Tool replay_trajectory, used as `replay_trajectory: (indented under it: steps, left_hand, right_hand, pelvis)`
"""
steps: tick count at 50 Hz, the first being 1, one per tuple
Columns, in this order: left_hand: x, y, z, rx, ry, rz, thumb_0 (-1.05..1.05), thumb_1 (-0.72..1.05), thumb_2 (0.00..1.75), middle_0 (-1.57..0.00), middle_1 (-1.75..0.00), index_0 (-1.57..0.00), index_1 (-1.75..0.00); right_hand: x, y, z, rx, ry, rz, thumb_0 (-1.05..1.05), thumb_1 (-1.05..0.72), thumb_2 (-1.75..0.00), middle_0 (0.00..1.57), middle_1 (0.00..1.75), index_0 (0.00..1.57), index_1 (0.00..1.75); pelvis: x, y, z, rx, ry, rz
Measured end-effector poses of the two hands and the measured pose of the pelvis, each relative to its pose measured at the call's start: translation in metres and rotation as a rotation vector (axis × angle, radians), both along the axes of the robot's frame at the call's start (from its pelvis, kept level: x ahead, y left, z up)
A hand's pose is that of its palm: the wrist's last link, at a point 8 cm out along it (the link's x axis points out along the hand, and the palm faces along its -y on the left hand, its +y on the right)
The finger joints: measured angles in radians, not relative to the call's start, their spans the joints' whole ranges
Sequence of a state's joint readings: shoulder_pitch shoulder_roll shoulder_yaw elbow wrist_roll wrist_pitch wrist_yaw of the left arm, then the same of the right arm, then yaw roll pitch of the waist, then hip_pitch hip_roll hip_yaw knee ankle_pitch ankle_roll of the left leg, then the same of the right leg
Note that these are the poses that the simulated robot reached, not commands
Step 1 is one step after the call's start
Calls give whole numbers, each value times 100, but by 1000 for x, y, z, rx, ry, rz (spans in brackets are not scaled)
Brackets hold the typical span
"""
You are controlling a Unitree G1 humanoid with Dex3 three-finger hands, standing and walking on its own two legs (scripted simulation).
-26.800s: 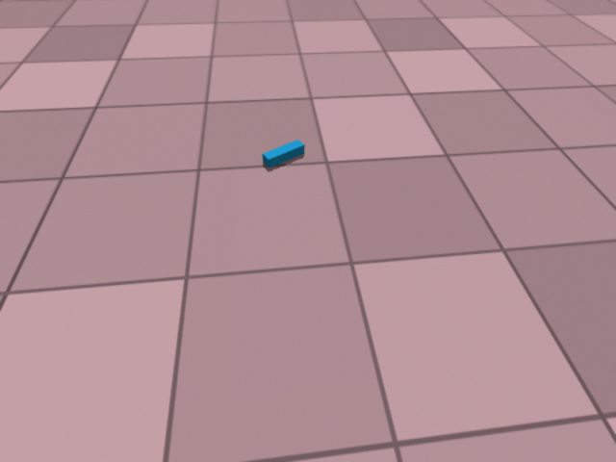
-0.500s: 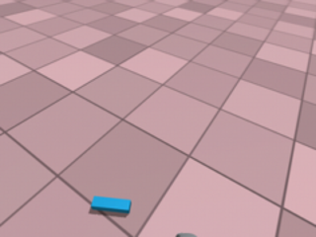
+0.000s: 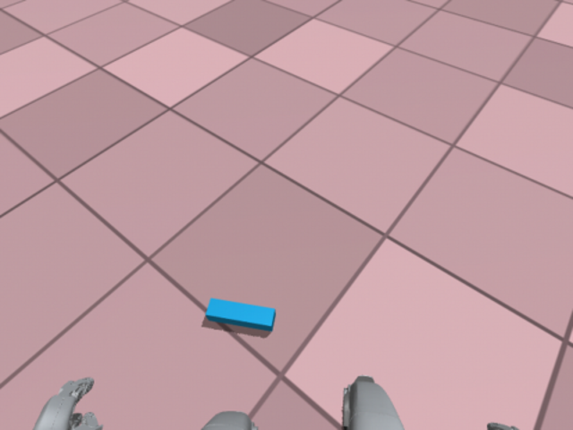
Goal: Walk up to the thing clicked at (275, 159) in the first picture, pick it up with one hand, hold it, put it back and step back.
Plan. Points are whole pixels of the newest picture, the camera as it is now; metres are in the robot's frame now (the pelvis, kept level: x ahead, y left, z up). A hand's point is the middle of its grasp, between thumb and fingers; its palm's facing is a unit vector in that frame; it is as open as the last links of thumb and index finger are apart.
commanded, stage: walk up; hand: left
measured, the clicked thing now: (241, 314) +0.52 +0.19 -0.70
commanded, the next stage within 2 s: none
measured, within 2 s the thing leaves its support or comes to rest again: neither
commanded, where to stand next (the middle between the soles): +0.11 -0.02 m, yaw -5 degrees
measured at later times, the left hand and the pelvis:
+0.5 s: hand out of the picture +0.10 +0.20 -0.13, palm faces -0.12 -0.92 -0.36, open 7.4 cm; pelvis +0.02 -0.07 +0.02, yaw -6 degrees
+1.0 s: hand (127, 387) +0.19 +0.27 -0.13, palm faces -0.08 -0.90 -0.43, open 7.4 cm; pelvis +0.04 +0.00 +0.02, yaw -3 degrees
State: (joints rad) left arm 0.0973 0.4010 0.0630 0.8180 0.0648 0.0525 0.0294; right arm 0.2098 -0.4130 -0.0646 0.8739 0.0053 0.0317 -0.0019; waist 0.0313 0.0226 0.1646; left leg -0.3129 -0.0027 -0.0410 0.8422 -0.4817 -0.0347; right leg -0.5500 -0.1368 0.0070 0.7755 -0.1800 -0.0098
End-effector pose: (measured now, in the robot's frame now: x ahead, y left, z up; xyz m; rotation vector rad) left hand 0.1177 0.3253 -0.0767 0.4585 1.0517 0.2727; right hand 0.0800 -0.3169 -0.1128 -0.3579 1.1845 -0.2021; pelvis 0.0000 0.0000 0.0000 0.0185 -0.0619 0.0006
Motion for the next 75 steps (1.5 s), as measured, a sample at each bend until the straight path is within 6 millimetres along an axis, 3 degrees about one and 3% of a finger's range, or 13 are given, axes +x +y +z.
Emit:
replay_trajectory:
  steps: [6,14,18,21,24,28,37,44,52,58,64,69,75]
  left_hand:
    - [-1,2,-19,-107,24,5,0,90,90,-20,-30,-20,-30]
    - [-35,-20,-38,-194,170,-41,0,90,90,-20,-30,-20,-30]
    - [-34,-45,-35,-198,220,-89,1,90,90,-20,-30,-20,-30]
    - [-21,-64,-27,-170,172,-107,1,90,90,-20,-30,-20,-30]
    - [-17,-76,-17,-136,106,-96,1,90,90,-20,-30,-20,-30]
    - [-24,-80,7,-99,117,-62,0,90,90,-20,-31,-20,-30]
    - [-8,-34,44,98,166,-12,0,89,90,-21,-31,-21,-30]
    - [50,0,8,59,76,-30,0,90,90,-20,-31,-20,-30]
    - [66,-25,-19,-98,63,-66,0,90,90,-20,-30,-20,-30]
    - [40,-38,-35,-146,97,-117,0,90,90,-20,-30,-20,-30]
    - [-7,-44,-42,-163,128,-147,0,90,90,-20,-30,-20,-30]
    - [-81,-46,-28,-125,143,-80,0,90,90,-20,-30,-20,-30]
    - [-166,-37,19,-58,228,32,0,90,90,-20,-31,-20,-30]
  right_hand:
    - [-55,2,35,-113,66,-37,1,-90,-90,21,30,21,30]
    - [-95,-57,94,-278,46,-111,1,-90,-90,22,30,21,31]
    - [-104,-87,98,-273,19,-134,1,-90,-90,21,30,21,31]
    - [-105,-110,79,-239,45,-127,1,-90,-90,21,30,21,30]
    - [-94,-113,55,-184,83,-136,1,-90,-90,21,30,21,30]
    - [-51,-95,39,-68,32,-111,1,-91,-90,21,30,20,30]
    - [23,-40,3,85,-17,-84,1,-91,-90,21,30,21,30]
    - [41,-4,-6,44,38,-39,1,-90,-90,21,30,21,30]
    - [44,6,39,-36,-52,-45,1,-90,-90,21,30,21,30]
    - [22,-14,63,-142,-151,-72,1,-90,-90,21,30,21,31]
    - [-41,-49,70,-211,-170,-99,1,-90,-90,21,30,21,31]
    - [-97,-74,54,-175,-100,-135,1,-90,-90,21,30,21,30]
    - [-136,-64,49,-39,-20,-160,1,-90,-90,21,30,21,30]
  pelvis:
    - [-10,1,10,-25,3,5]
    - [-10,-18,22,-21,30,-82]
    - [1,-37,22,-22,27,-123]
    - [8,-55,15,-45,14,-116]
    - [16,-67,12,-49,-2,-100]
    - [32,-69,25,-43,-2,-108]
    - [48,-43,26,-25,18,-105]
    - [51,-13,6,20,25,-63]
    - [33,1,20,-30,37,-76]
    - [7,-2,17,-18,27,-133]
    - [-28,-16,7,-26,2,-183]
    - [-52,-37,7,-48,-14,-150]
    - [-61,-36,38,-10,-10,-152]
